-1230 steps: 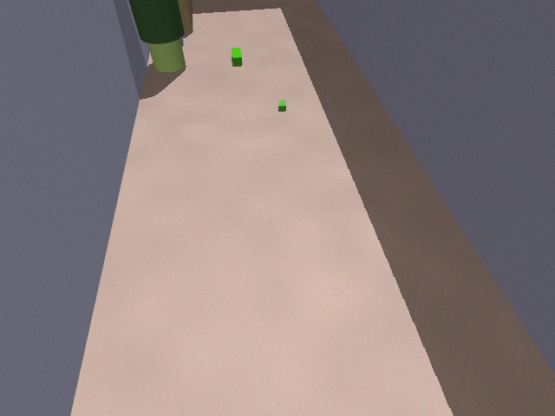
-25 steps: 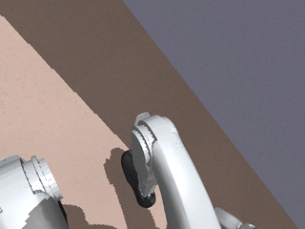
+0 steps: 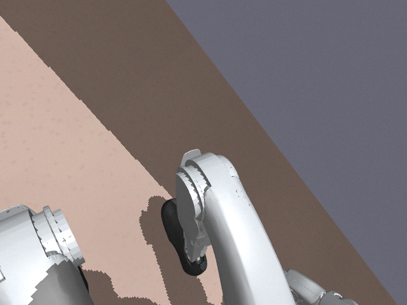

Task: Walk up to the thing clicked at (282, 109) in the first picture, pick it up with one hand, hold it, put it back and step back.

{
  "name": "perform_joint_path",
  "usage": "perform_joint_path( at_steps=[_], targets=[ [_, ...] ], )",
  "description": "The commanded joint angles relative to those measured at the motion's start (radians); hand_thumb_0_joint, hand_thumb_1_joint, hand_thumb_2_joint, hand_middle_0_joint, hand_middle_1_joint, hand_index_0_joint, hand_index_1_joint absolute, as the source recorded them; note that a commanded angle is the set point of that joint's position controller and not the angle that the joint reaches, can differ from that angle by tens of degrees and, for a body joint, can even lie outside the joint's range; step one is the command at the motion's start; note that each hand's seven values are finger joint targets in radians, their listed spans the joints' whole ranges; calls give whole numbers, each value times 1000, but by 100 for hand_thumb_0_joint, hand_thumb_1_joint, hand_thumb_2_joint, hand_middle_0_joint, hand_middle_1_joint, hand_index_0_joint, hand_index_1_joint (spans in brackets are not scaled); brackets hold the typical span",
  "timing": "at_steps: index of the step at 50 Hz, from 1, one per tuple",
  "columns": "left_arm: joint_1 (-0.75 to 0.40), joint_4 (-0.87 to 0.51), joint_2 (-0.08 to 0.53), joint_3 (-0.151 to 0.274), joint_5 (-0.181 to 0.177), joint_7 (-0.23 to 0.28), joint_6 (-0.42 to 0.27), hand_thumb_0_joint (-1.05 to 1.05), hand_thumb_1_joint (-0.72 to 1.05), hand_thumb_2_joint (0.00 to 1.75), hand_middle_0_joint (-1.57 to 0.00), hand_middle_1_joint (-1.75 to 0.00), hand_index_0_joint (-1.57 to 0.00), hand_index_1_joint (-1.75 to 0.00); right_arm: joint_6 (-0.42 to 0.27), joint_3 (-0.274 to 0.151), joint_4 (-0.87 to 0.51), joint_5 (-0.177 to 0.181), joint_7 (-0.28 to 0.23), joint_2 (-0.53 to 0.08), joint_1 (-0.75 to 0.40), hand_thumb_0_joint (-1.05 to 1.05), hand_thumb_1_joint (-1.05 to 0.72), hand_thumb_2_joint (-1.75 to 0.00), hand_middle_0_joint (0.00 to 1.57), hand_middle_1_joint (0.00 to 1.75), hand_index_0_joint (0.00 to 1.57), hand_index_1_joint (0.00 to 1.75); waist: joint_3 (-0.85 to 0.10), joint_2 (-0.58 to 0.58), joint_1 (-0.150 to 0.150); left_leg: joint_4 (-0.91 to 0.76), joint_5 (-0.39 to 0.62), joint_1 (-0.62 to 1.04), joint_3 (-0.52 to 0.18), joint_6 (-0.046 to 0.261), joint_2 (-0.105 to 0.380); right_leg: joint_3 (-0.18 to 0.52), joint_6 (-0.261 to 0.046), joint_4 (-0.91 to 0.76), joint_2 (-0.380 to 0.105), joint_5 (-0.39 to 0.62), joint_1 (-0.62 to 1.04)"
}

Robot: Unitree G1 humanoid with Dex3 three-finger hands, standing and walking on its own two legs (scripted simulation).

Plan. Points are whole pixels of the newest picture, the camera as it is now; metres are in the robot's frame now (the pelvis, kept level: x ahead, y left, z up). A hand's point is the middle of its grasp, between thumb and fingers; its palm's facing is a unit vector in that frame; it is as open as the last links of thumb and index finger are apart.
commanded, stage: close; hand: left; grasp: from above
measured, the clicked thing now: out of the picture +0.42 +0.32 -0.29
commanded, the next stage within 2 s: settle in 0.44 s
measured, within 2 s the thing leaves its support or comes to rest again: leaves its support in 0.86 s
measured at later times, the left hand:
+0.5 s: hand out of the picture +0.41 +0.32 -0.26, palm faces -0.38 -0.22 -0.90, open 8.9 cm
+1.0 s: hand out of the picture +0.42 +0.33 -0.23, palm faces -0.32 -0.22 -0.92, open 8.9 cm
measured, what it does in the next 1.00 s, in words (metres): stands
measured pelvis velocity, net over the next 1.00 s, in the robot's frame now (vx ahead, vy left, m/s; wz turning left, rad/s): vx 0.00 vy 0.00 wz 0.01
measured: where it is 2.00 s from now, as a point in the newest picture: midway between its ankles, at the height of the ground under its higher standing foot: (139, 278)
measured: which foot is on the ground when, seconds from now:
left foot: down 0.00-1.00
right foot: down 0.00-1.00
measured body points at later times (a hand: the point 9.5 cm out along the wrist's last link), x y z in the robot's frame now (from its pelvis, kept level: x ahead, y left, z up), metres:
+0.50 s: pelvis +0.00 +0.00 +0.00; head +0.26 +0.14 +0.34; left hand +0.42 +0.33 -0.20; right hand +0.05 -0.25 -0.05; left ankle +0.07 +0.13 -0.27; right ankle +0.12 -0.13 -0.27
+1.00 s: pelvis +0.00 +0.00 +0.00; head +0.24 +0.13 +0.36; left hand +0.43 +0.33 -0.17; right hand +0.05 -0.25 -0.06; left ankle +0.07 +0.13 -0.27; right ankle +0.12 -0.13 -0.27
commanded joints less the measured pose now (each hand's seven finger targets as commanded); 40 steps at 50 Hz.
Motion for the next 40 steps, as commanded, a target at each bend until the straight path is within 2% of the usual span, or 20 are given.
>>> perform_joint_path(
  at_steps=[1, 2, 8, 10, 13, 15, 16, 19, 20, 21, 23, 26, 27, 28, 30, 31, 34, 36, 37, 40],
  targets=[
    [-233, -106, 150, -9, 4, 45, -21, 0, 34, 39, -72, -52, -75, -49, 0, -85, 10, 2, -10, -330, 172, 0, -89, -90, 20, 30, 20, 30, -595, 493, -79, -267, 171, 472, 147, 15, 35, -146, -94, -199, 38, 243, 315],
    [-223, -110, 162, 0, 8, 50, -22, 0, 36, 39, -74, -51, -77, -48, 2, -88, 15, 4, -13, -332, 166, 0, -88, -90, 20, 30, 20, 30, -594, 491, -70, -267, 166, 465, 146, 17, 35, -146, -94, -201, 38, 233, 308],
    [-204, -102, 131, -9, 18, 67, -13, 0, 50, 39, -84, -49, -87, -45, 5, -97, 15, 4, -14, -330, 159, 0, -88, -90, 20, 30, 20, 30, -578, 481, -74, -284, 148, 471, 133, 12, 38, -150, -96, -195, 36, 221, 289],
    [-221, -91, 126, -10, 17, 69, -8, 0, 52, 40, -86, -49, -89, -46, 3, -94, 13, 0, -11, -330, 172, 0, -89, -90, 20, 30, 20, 30, -579, 513, -88, -292, 163, 494, 132, 6, 39, -152, -98, -190, 38, 237, 286],
    [-230, -96, 133, -10, 15, 74, -4, 0, 58, 37, -90, -47, -93, -44, -1, -94, 16, -3, -8, -337, 175, 0, -88, -90, 20, 30, 20, 30, -584, 504, -91, -280, 177, 483, 134, 10, 38, -152, -94, -194, 36, 248, 293],
    [-234, -93, 145, -12, 11, 68, 1, 0, 61, 39, -94, -45, -96, -42, -3, -89, 10, 3, -9, -333, 166, 0, -88, -90, 20, 30, 20, 30, -568, 502, -88, -273, 172, 476, 138, 10, 36, -149, -93, -191, 32, 243, 280],
    [-215, -86, 159, 2, 14, 70, 2, 0, 62, 38, -94, -46, -97, -43, 1, -90, 13, 1, -11, -338, 177, 0, -88, -90, 20, 30, 20, 30, -588, 497, -84, -270, 179, 479, 144, 14, 38, -142, -92, -206, 40, 251, 310],
    [-217, -89, 145, -12, 3, 55, 5, 0, 67, 37, -98, -44, -101, -41, -4, -87, 8, 2, -9, -328, 167, 0, -89, -90, 20, 30, 20, 30, -568, 484, -81, -267, 159, 459, 146, 15, 34, -141, -91, -199, 32, 231, 297],
    [-206, -87, 161, 3, 4, 56, 5, 0, 68, 36, -99, -42, -102, -40, 1, -89, 12, -1, -12, -338, 176, 0, -89, -90, 20, 30, 20, 30, -593, 486, -78, -276, 169, 467, 143, 16, 37, -140, -93, -208, 40, 238, 314],
    [-232, -86, 156, -8, 8, 50, 3, 0, 71, 34, -101, -41, -104, -38, -4, -84, 2, 1, -10, -332, 172, 0, -89, -90, 20, 30, 20, 30, -568, 486, -84, -276, 157, 458, 137, 15, 35, -149, -93, -192, 31, 227, 282],
    [-216, -77, 154, -6, 7, 43, 2, 0, 74, 34, -104, -41, -107, -38, -2, -88, 8, 3, -13, -334, 169, 0, -89, -90, 20, 30, 20, 30, -554, 504, -79, -293, 137, 468, 135, 10, 36, -150, -96, -192, 33, 207, 273],
    [-184, -79, 151, -4, 11, 41, 1, 0, 79, 35, -108, -41, -111, -38, 5, -90, 4, 2, -19, -339, 170, 0, -89, -90, 20, 30, 20, 30, -578, 495, -71, -295, 136, 464, 137, 12, 36, -144, -97, -202, 39, 209, 295],
    [-200, -87, 130, -21, 10, 37, -3, 0, 81, 37, -109, -40, -112, -38, 5, -88, -1, 3, -17, -330, 164, 0, -89, -90, 20, 30, 20, 30, -569, 479, -77, -282, 135, 452, 136, 14, 35, -147, -95, -196, 35, 211, 281],
    [-196, -87, 136, -17, 9, 39, -5, 0, 77, 40, -113, -45, -116, -42, 7, -87, 6, 1, -19, -332, 169, 0, -91, -90, 20, 30, 20, 30, -580, 490, -77, -284, 145, 463, 143, 14, 35, -141, -96, -202, 39, 220, 298],
    [-201, -94, 143, -15, 11, 39, -5, 0, 83, 44, -117, -47, -120, -44, 8, -85, -1, 1, -19, -334, 178, 0, -91, -90, 20, 30, 20, 30, -601, 479, -79, -274, 173, 470, 142, 17, 34, -143, -93, -203, 40, 247, 309],
    [-199, -93, 154, -1, 8, 42, -4, 0, 85, 44, -119, -47, -122, -44, 10, -88, 4, 5, -21, -337, 180, 0, -91, -90, 20, 30, 20, 30, -604, 493, -69, -283, 179, 471, 141, 14, 35, -143, -95, -202, 41, 249, 307],
    [-216, -109, 138, -6, 6, 41, 2, 0, 87, 44, -121, -46, -124, -43, 9, -90, 6, 3, -16, -328, 180, 0, -91, -90, 20, 30, 20, 30, -609, 519, -71, -285, 192, 495, 135, 8, 38, -149, -95, -187, 37, 261, 291],
    [-237, -138, 156, -4, 10, 38, 0, 0, 89, 43, -122, -46, -124, -43, 9, -90, 6, 2, -16, -327, 180, 0, -91, -90, 20, 30, 20, 30, -602, 556, -66, -290, 174, 494, 142, 9, 35, -148, -98, -188, 33, 243, 279],
    [-232, -139, 148, -1, 2, 32, 2, 0, 90, 42, -123, -44, -125, -42, 8, -95, 10, 3, -15, -325, 165, 0, -91, -90, 20, 30, 20, 30, -596, 537, -64, -296, 148, 490, 136, 7, 37, -148, -98, -181, 28, 218, 269],
    [-244, -183, 180, 20, 10, 30, 6, 0, 93, 47, -127, -43, -129, -42, 15, -106, 15, 11, -20, -324, 180, 0, -91, -90, 20, 30, 20, 30, -635, 544, -52, -294, 146, 491, 150, 12, 35, -131, -99, -198, 32, 220, 297]
  ],
)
